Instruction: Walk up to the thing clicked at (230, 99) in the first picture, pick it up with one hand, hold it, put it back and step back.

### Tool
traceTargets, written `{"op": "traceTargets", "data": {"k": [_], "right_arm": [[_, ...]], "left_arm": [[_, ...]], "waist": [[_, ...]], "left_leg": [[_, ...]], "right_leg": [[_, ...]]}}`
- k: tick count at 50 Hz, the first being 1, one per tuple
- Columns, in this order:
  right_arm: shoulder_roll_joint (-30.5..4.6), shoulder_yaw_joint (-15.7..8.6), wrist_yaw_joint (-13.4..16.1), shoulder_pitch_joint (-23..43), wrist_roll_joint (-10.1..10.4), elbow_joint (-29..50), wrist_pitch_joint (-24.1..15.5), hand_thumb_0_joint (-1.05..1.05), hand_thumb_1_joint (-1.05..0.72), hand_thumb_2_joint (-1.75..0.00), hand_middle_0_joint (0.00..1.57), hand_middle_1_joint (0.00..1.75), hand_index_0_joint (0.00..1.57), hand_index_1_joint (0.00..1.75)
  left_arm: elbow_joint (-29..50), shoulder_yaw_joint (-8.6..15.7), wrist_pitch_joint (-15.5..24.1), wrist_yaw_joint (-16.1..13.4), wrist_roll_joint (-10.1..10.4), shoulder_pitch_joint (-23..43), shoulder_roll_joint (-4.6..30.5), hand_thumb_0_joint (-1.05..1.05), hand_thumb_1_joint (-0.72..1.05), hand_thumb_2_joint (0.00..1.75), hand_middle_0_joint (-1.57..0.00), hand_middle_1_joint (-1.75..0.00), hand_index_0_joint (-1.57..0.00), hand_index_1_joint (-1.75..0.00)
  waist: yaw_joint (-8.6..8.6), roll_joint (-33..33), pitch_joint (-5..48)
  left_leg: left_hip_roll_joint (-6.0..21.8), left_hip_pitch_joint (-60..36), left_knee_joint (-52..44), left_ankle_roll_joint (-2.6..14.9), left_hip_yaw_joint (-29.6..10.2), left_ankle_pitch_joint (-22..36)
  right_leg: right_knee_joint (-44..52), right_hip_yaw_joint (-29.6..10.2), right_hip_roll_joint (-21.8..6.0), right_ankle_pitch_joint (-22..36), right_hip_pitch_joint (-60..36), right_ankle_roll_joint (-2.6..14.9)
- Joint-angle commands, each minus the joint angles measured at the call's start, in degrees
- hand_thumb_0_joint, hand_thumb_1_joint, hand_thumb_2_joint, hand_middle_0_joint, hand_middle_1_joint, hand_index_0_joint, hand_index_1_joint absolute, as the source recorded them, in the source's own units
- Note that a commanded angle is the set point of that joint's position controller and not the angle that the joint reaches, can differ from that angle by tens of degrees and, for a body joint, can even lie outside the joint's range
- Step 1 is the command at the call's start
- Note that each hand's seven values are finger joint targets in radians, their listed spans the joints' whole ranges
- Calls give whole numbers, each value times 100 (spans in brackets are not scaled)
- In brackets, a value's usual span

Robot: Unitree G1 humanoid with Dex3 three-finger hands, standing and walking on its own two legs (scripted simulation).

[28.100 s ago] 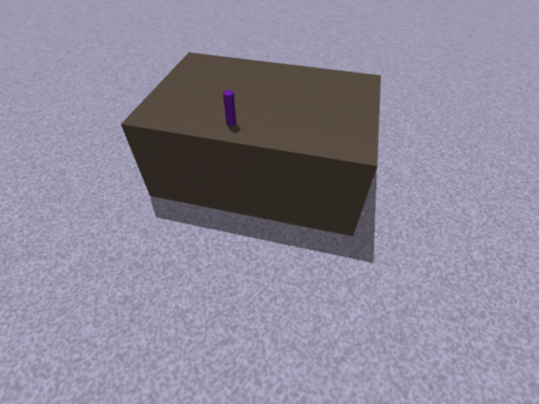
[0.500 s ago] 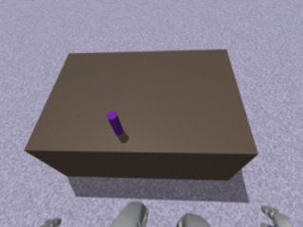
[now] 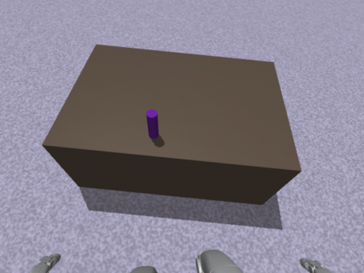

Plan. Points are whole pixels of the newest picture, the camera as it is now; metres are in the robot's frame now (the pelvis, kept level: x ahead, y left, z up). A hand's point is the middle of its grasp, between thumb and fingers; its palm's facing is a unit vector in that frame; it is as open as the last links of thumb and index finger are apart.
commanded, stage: step back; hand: left
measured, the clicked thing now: (152, 124) +0.65 +0.12 -0.25
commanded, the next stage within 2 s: none
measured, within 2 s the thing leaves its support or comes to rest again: neither
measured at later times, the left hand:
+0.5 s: hand out of the picture +0.00 +0.28 -0.14, palm faces -0.04 -0.91 -0.42, open 7.4 cm
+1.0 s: hand out of the picture -0.21 +0.26 -0.15, palm faces -0.12 -0.91 -0.40, open 7.4 cm
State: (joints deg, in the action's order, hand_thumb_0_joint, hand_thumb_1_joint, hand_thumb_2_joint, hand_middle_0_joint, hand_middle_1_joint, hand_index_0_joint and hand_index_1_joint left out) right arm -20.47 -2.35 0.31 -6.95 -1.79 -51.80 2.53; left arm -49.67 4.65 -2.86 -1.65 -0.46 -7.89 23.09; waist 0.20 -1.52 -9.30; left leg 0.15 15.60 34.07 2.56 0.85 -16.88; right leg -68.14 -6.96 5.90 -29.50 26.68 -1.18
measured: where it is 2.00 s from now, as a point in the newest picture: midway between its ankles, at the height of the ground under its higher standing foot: outside the picture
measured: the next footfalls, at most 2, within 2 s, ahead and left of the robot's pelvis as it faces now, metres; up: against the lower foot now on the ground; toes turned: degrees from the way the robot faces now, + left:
right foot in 0.18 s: -0.04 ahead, -0.13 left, +0.00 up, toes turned -2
left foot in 0.50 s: -0.13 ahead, +0.13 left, +0.00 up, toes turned -3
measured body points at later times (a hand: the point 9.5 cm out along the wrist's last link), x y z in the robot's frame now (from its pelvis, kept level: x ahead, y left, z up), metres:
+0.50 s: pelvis -0.15 +0.01 -0.02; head -0.08 +0.01 +0.43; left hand +0.00 +0.32 -0.12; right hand -0.08 -0.31 -0.14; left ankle -0.17 +0.13 -0.73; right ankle -0.08 -0.13 -0.73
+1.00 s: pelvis -0.31 +0.00 -0.01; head -0.27 -0.01 +0.44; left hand -0.21 +0.31 -0.12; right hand -0.22 -0.33 -0.12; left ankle -0.23 +0.13 -0.69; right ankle -0.33 -0.12 -0.73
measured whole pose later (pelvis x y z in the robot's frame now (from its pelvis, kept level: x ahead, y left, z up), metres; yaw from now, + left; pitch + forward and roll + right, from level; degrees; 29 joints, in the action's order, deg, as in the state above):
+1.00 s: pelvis -0.31 +0.00 -0.01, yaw -6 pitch -2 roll +1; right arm -23.4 -3.4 1.3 -6.2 -0.6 -48.8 3.6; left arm -50.0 3.3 -3.0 0.9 -2.2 -11.2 21.0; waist 1.5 1.0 -8.3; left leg -2.7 29.7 55.3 -0.2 -5.0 -26.5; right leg -38.5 -2.2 -0.1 -20.9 15.6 0.6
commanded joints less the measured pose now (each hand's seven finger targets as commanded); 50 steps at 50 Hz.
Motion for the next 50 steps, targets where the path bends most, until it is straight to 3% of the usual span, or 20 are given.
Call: {"op": "traceTargets", "data": {"k": [1,5,8,9,10,11,14,21,24,25,26,27,31,37,42,44,45,46,47,50], "right_arm": [[-1475,-408,135,-166,41,514,-140,0,-90,-90,20,30,20,30],[-1577,-429,94,34,45,681,-79,0,-90,-90,20,30,20,30],[-1523,-404,58,295,157,728,-12,0,-90,-90,20,30,20,30],[-1339,-354,44,336,182,818,-8,0,-90,-90,20,30,20,30],[-1107,-323,74,574,214,878,3,0,-90,-90,20,30,20,30],[-1241,-391,123,558,154,819,52,0,-90,-90,20,30,20,30],[-1294,-383,122,-54,270,529,-4,0,-90,-90,20,30,20,30],[-1154,-328,148,-189,122,654,-102,0,-90,-90,20,30,20,30],[-1185,-405,116,-877,51,329,-164,0,-90,-90,20,30,20,30],[-1358,-471,112,-809,-6,334,-192,0,-90,-90,20,30,20,30],[-1933,-584,91,-616,-107,458,-201,0,-90,-90,20,30,20,30],[-2395,-654,38,-417,-62,581,-192,0,-90,-90,20,30,20,30],[-1578,-412,157,248,-19,635,-260,0,-90,-90,20,30,20,30],[-1565,-456,166,-310,-19,675,-229,0,-90,-90,20,30,20,30],[-1783,-470,121,24,18,848,-92,0,-90,-90,20,30,20,30],[-1618,-412,96,116,84,842,-44,0,-90,-90,20,30,20,30],[-1354,-336,86,88,103,918,-51,0,-90,-90,20,30,20,30],[-1167,-332,177,361,140,992,-56,0,-90,-90,20,30,20,30],[-1340,-414,221,369,119,942,-40,0,-90,-90,20,30,20,30],[-1319,-372,192,-214,183,648,-50,0,-90,-90,20,30,20,30]], "left_arm": [[524,260,173,-42,-17,-47,883,0,90,90,-20,-30,-20,-30],[394,240,241,21,-42,-391,839,0,90,90,-20,-30,-20,-30],[161,277,302,32,-144,-961,915,0,90,90,-20,-30,-20,-30],[211,382,339,26,-212,-958,1279,0,90,90,-20,-30,-20,-30],[315,491,306,68,-145,-655,1784,0,90,90,-20,-30,-20,-30],[573,520,348,43,-229,-253,1970,0,90,90,-20,-30,-20,-30],[772,353,326,-28,-147,293,1291,0,90,90,-20,-30,-20,-30],[855,334,196,-85,-191,-162,1214,0,90,90,-20,-30,-20,-30],[973,277,87,-23,-72,216,1272,0,90,90,-20,-30,-20,-30],[979,198,45,-7,-66,130,1081,0,90,90,-20,-30,-20,-30],[1066,143,48,-2,-26,74,817,0,90,90,-20,-30,-20,-30],[1076,285,46,-100,-60,543,1044,0,90,90,-20,-30,-20,-30],[671,317,41,-79,3,-72,1048,0,90,90,-20,-30,-20,-30],[731,278,73,55,-87,44,919,0,90,90,-20,-30,-20,-30],[381,248,119,124,-103,-601,879,0,90,90,-20,-30,-20,-30],[206,315,152,124,-163,-957,1027,0,90,90,-20,-30,-20,-30],[276,415,179,133,-230,-924,1360,0,90,90,-20,-30,-20,-30],[399,543,132,150,-185,-511,1936,0,90,90,-20,-30,-20,-30],[600,531,176,115,-224,-186,2032,0,90,90,-20,-30,-20,-30],[782,352,195,32,-221,713,1381,0,90,90,-20,-30,-20,-30]], "waist": [[-237,1001,1049],[-169,1188,1255],[163,916,1448],[142,85,1366],[294,-1251,944],[292,-1272,710],[-110,-401,809],[281,-1018,1145],[-119,-831,1411],[-97,-264,1315],[-80,1153,1268],[-383,1541,1150],[230,802,855],[-201,1064,1084],[26,1335,1557],[203,1088,1639],[150,151,1426],[390,-1335,1043],[328,-1245,661],[-195,-596,522]], "left_leg": [[1612,-1517,-570,1301,-1344,3391],[1432,-1074,-472,1060,-1189,2333],[1293,-252,-100,573,-1046,1559],[836,625,500,224,-780,781],[-343,1087,1726,-173,-198,-1119],[-368,1033,3032,-267,-810,-1922],[-702,1037,3638,-281,-1126,-1177],[-242,936,1097,-339,-454,-1442],[-223,-256,-856,-208,16,155],[206,-556,-1101,-47,-761,598],[1588,-832,-1392,544,-2592,1552],[2313,43,-1569,1350,-3330,2308],[1557,-344,-836,1057,-1626,3144],[1471,-1189,-644,1214,-1421,3082],[1381,-584,-502,902,-1263,2088],[1110,145,-178,407,-1077,1434],[496,1155,514,74,-855,378],[-522,1403,1945,-253,-382,-1591],[-339,1168,2924,-330,-918,-1871],[-583,865,3543,-253,-927,-1090]], "right_leg": [[969,61,-309,-103,262,-102],[2776,571,-452,374,-667,31],[4286,508,-564,1810,-1764,278],[4404,-720,-1253,1928,-1997,565],[4937,-2100,-2385,2251,-1239,1497],[4992,-2650,-2978,2666,-599,2007],[4290,-822,-1961,3787,-882,1368],[3732,-624,-1971,4353,-2317,1296],[3130,-396,-1746,3786,-1699,947],[2832,-291,-1412,2829,-1039,652],[1730,224,-447,1043,66,307],[626,-85,-8,-912,-46,175],[-707,-486,-68,-69,359,182],[971,29,-250,-85,116,-118],[3407,676,-443,753,-1290,123],[4227,432,-640,1451,-2036,389],[4474,-866,-1395,1202,-2216,655],[5034,-2076,-2665,1513,-1046,1587],[5171,-2528,-3102,1720,-140,1944],[4504,-555,-2028,2697,-87,1332]]}}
